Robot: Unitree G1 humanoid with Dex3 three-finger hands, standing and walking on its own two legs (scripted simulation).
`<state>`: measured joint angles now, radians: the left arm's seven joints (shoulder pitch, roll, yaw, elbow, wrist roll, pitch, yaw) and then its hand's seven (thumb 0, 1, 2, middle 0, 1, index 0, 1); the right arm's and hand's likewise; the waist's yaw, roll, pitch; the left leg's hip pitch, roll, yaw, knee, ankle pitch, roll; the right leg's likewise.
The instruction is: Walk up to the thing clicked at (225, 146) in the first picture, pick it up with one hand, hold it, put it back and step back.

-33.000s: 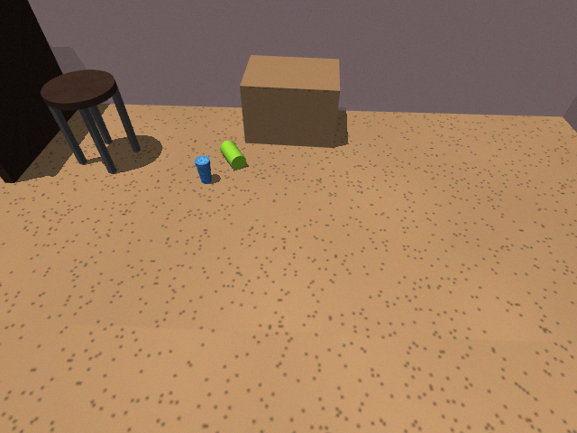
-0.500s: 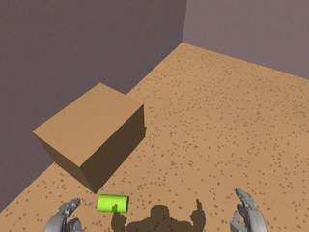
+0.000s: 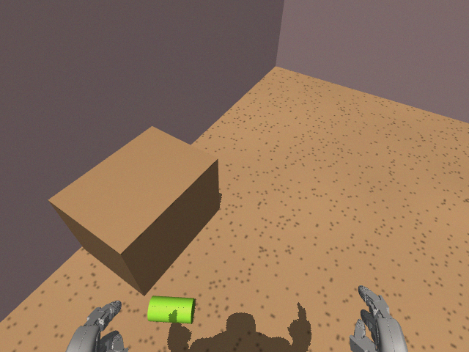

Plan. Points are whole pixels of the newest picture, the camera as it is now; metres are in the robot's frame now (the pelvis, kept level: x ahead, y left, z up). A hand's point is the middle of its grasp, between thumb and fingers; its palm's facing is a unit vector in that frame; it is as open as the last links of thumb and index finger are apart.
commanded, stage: home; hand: left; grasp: from above
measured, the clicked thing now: (171, 309) +0.43 +0.22 -0.67
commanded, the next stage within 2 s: stand in 0.18 s
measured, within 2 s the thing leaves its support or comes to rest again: neither
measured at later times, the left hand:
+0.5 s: hand out of the picture +0.13 +0.22 -0.09, palm faces +0.03 -0.94 -0.33, open 7.4 cm
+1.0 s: hand out of the picture +0.02 +0.24 -0.10, palm faces +0.05 -0.95 -0.31, open 7.4 cm
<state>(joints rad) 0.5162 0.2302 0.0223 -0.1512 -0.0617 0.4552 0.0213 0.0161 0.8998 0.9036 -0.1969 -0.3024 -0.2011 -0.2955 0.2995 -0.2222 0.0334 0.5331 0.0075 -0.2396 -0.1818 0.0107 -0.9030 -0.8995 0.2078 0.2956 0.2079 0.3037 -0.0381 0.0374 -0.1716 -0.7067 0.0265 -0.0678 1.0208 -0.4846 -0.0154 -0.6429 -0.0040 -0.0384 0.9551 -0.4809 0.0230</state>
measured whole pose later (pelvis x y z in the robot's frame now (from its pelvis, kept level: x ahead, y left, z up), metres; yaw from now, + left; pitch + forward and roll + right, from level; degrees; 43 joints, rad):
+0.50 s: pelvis -0.01 +0.00 +0.02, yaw +0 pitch +1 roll +0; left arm 0.23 0.29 0.03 0.57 0.04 0.09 0.03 0.01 0.90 0.90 -0.20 -0.30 -0.20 -0.30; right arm 0.19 -0.29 -0.02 0.81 -0.06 -0.05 -0.02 0.01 -0.90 -0.90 0.21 0.30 0.21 0.30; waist 0.03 -0.02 0.01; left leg -0.45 -0.01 -0.02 0.82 -0.39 0.00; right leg -0.43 -0.05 0.00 0.83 -0.42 0.03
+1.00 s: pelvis -0.02 +0.01 +0.06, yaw +1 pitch -5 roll +0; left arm 0.22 0.28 0.03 1.07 0.03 0.02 0.03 0.01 0.90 0.90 -0.20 -0.30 -0.20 -0.30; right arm 0.18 -0.28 -0.03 1.07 -0.03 0.00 -0.02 0.00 -0.91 -0.90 0.21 0.30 0.21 0.30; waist 0.02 0.00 0.06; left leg -0.17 -0.02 -0.04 0.46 -0.21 0.00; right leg -0.13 -0.05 -0.02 0.44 -0.23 0.04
